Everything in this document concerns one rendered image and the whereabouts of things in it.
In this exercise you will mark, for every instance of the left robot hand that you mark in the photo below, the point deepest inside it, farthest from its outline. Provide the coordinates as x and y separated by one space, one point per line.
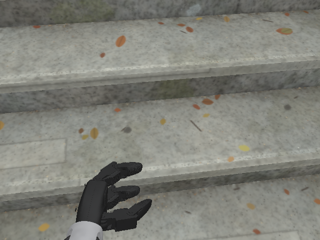
97 198

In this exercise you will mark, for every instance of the robot left forearm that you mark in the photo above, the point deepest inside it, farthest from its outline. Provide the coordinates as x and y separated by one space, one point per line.
84 230

